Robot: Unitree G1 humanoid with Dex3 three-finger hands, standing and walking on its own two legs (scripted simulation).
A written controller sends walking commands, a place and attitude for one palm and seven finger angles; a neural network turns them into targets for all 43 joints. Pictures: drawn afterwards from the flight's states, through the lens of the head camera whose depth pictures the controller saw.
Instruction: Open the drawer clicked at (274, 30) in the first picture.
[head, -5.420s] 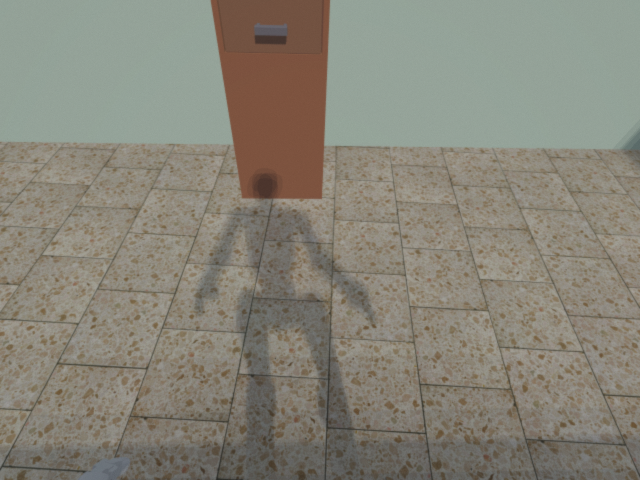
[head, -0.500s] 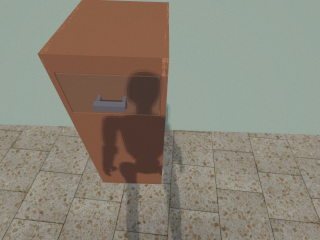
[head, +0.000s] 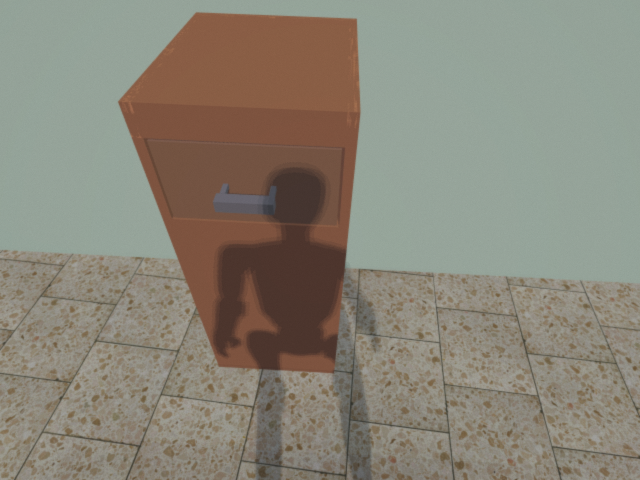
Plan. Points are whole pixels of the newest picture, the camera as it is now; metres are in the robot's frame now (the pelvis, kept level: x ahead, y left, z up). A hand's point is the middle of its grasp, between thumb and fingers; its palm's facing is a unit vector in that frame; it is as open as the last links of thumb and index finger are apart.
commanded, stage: come to a stop and stand still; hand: left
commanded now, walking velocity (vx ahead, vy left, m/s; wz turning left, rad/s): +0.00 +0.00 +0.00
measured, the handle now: (247, 196) +0.57 +0.17 +0.02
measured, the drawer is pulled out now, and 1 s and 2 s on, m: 0.00 0.00 0.00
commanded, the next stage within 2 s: look again from close up in 0.88 s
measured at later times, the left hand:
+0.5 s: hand out of the picture -0.06 +0.20 -0.16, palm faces +0.07 -0.98 -0.18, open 7.4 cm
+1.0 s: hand out of the picture -0.09 +0.18 -0.16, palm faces +0.09 -0.98 -0.15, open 7.4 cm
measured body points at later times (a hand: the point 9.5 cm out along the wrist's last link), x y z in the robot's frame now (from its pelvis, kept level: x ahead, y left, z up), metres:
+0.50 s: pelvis -0.06 +0.03 +0.01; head -0.08 +0.02 +0.46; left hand -0.07 +0.25 -0.15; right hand -0.07 -0.21 -0.15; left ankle -0.01 +0.11 -0.72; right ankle +0.01 -0.10 -0.72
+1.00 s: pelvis -0.08 +0.02 +0.01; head -0.09 +0.02 +0.46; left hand -0.09 +0.24 -0.15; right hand -0.07 -0.20 -0.14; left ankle -0.01 +0.11 -0.72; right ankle +0.01 -0.10 -0.72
